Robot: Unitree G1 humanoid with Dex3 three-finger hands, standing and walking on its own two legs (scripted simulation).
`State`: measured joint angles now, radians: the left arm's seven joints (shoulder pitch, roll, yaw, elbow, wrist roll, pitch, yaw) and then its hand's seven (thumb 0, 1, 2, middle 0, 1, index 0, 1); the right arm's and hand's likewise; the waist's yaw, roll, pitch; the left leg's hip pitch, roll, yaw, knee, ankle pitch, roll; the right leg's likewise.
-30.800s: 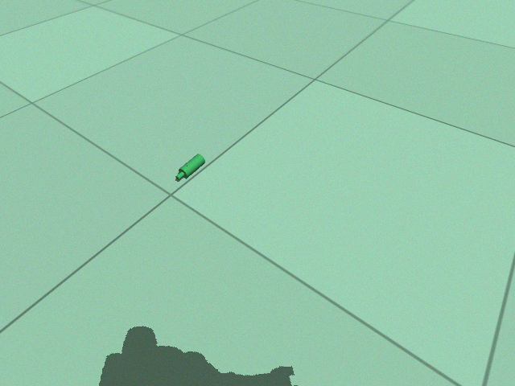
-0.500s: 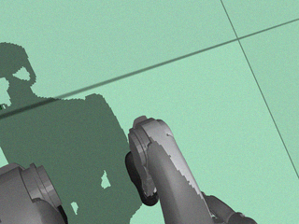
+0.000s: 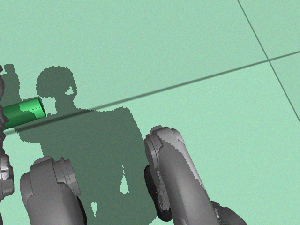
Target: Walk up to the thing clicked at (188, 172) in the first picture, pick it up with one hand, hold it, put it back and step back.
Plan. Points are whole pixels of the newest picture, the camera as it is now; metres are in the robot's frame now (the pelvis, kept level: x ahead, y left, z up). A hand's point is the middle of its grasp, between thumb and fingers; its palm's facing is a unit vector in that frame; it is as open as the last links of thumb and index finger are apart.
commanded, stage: withdraw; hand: left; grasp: from above
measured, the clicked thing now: (7, 117) +0.45 +0.32 -0.28
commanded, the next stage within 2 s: home in 0.54 s
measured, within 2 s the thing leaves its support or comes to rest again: neither
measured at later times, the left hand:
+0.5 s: hand out of the picture +0.42 +0.30 -0.11, palm faces -0.49 -0.09 -0.87, open 13.9 cm
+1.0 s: hand out of the picture +0.42 +0.30 -0.06, palm faces -0.30 -0.29 -0.91, open 11.3 cm
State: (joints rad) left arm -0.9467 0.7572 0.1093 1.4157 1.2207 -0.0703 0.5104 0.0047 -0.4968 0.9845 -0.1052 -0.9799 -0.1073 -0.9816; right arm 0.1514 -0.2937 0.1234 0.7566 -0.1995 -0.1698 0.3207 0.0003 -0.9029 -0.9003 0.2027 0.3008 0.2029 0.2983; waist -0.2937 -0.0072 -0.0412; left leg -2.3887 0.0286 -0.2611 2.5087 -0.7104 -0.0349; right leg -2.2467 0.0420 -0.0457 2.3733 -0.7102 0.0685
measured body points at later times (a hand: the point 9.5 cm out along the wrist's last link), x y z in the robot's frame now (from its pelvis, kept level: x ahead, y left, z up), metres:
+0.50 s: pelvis -0.03 -0.02 +0.04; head +0.19 +0.07 +0.42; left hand +0.44 +0.30 -0.06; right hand +0.07 -0.29 -0.06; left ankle +0.06 +0.14 -0.28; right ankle +0.10 -0.15 -0.28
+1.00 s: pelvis -0.01 -0.01 +0.06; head +0.20 +0.05 +0.46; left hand +0.43 +0.31 -0.01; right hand +0.08 -0.26 -0.06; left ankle +0.06 +0.14 -0.28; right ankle +0.10 -0.15 -0.28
